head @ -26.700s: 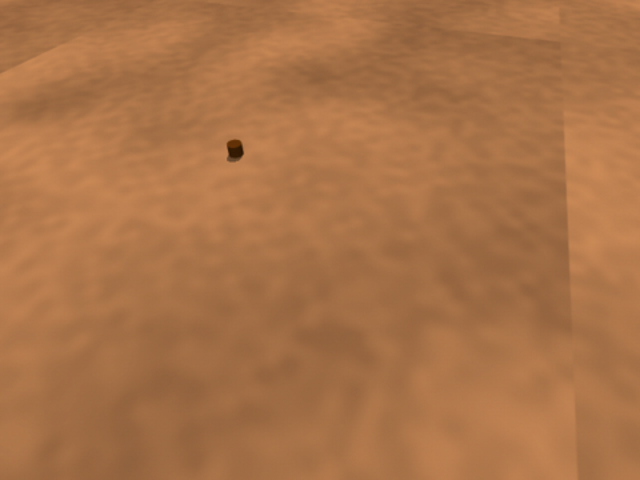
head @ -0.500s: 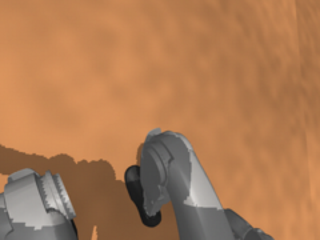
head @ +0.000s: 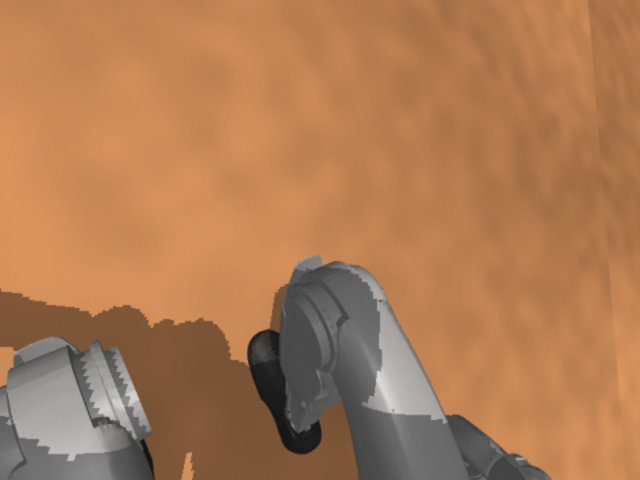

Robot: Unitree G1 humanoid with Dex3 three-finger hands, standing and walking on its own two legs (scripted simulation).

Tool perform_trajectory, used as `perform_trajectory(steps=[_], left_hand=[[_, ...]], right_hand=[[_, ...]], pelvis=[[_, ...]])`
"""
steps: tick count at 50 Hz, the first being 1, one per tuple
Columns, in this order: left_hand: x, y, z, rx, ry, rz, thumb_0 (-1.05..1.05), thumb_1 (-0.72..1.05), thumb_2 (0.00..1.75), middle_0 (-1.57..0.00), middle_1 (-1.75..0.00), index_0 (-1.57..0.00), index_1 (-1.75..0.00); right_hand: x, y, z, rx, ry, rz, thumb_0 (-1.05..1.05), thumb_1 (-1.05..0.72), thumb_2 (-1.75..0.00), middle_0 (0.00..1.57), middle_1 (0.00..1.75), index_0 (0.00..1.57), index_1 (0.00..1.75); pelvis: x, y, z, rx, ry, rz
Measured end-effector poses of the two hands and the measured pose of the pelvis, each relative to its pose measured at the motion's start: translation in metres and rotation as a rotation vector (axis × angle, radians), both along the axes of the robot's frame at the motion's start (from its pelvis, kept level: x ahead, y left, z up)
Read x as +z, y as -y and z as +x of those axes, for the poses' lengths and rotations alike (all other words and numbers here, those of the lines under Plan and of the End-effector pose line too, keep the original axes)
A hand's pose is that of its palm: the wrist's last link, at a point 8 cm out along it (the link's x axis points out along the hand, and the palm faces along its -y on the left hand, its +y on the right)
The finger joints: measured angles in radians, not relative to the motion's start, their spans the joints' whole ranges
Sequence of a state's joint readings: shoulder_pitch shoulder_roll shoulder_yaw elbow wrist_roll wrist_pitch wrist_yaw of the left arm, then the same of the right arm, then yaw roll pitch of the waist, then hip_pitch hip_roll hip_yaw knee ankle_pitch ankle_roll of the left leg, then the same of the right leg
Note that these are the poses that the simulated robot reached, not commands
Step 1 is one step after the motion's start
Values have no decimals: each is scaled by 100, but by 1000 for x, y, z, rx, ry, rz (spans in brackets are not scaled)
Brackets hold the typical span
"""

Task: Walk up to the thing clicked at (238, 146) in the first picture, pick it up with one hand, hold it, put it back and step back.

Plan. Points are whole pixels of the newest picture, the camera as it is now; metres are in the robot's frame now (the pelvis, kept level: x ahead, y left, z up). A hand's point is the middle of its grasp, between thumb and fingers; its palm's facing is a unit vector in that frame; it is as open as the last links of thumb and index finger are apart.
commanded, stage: close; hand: left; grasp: from above
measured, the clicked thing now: out of the picture +0.44 +0.38 -0.27
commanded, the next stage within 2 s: settle in 0.26 s
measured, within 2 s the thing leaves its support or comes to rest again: leaves its support in 0.70 s
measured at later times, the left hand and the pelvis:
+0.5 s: hand out of the picture +0.42 +0.37 -0.25, palm faces -0.44 -0.17 -0.88, open 10.8 cm; pelvis +0.00 +0.00 +0.00, yaw +0 degrees
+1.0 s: hand out of the picture +0.43 +0.39 -0.18, palm faces -0.41 -0.12 -0.91, open 10.7 cm; pelvis +0.01 +0.00 +0.01, yaw +2 degrees
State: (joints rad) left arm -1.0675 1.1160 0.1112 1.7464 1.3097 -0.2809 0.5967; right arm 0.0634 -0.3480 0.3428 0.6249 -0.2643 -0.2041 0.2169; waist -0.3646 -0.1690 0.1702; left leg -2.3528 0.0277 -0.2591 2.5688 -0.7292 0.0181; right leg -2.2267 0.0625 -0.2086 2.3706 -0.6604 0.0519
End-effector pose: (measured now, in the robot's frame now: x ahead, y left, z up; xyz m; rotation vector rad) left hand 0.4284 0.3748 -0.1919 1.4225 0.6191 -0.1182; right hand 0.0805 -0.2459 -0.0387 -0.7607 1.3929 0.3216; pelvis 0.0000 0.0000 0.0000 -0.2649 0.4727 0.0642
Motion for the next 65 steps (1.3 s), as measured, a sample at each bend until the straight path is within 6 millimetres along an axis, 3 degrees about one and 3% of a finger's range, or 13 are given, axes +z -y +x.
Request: perform_trajectory(steps=[17,35,40,53,65], left_hand=[[1,0,1,4,-7,3,2,-17,88,-40,-106,-45,-102],[6,-3,0,1,5,-9,2,-17,87,-42,-103,-47,-100],[20,-10,1,2,38,10,1,-17,86,-43,-101,-48,-98],[80,-17,3,9,12,55,1,-17,85,-45,-99,-51,-95],[109,-9,1,-31,-7,28,1,-17,85,-45,-98,-51,-94]], right_hand=[[-2,-2,-4,-5,-13,15,0,-90,-90,20,30,20,30],[1,0,2,-12,-7,-3,0,-92,-90,20,30,20,30],[1,4,8,-28,13,-3,0,-92,-90,20,30,20,30],[-14,10,31,-110,72,72,0,-91,-90,20,30,20,30],[-16,16,20,-194,55,55,0,-92,-90,20,30,20,30]], pelvis=[[1,1,0,-1,4,1],[3,1,2,1,-14,-2],[4,1,4,7,-29,2],[15,4,4,32,-85,37],[23,8,-1,50,-93,60]])
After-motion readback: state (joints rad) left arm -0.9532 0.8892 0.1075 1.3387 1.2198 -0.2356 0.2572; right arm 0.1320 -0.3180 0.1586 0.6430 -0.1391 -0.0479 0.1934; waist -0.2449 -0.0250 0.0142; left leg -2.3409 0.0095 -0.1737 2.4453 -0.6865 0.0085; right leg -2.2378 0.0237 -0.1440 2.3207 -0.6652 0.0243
